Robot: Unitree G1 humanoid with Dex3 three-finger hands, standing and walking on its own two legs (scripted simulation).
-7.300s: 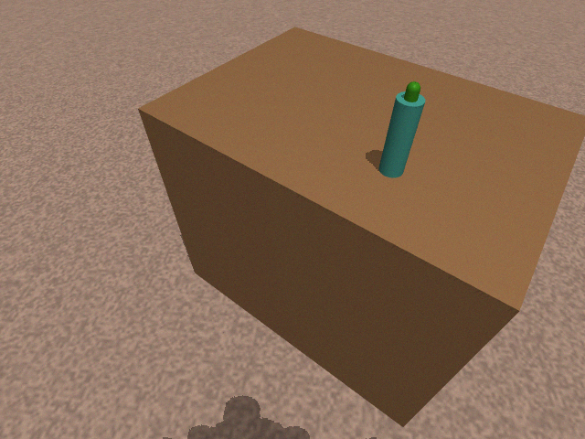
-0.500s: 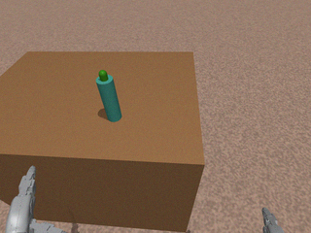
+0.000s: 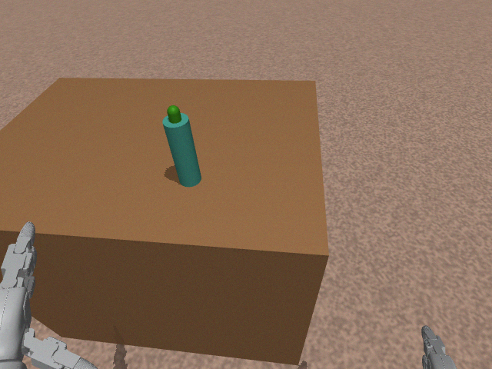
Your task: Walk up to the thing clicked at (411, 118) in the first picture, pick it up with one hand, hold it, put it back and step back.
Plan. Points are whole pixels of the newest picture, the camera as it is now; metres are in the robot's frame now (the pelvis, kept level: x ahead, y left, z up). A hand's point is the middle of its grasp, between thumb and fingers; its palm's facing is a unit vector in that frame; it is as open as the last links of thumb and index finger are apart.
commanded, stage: rise first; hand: left
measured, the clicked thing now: (182, 146) +0.54 +0.18 +0.07
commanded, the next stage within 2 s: go down in 0.52 s
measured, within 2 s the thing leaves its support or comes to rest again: neither
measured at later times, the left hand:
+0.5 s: hand (52, 295) +0.18 +0.26 +0.13, palm faces +0.33 -0.84 -0.43, open 17.7 cm
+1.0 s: hand (43, 243) +0.24 +0.29 +0.15, palm faces +0.31 -0.91 -0.29, open 17.6 cm
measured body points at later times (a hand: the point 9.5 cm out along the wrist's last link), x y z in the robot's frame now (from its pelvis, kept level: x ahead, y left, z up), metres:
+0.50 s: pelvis +0.00 +0.00 +0.00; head -0.01 -0.02 +0.45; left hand +0.16 +0.30 +0.15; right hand +0.16 -0.26 -0.09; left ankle +0.01 +0.14 -0.74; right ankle -0.02 -0.12 -0.74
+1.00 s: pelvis -0.01 +0.00 -0.01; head -0.02 -0.01 +0.44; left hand +0.22 +0.33 +0.17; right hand +0.17 -0.25 -0.09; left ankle +0.01 +0.14 -0.74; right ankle -0.02 -0.12 -0.74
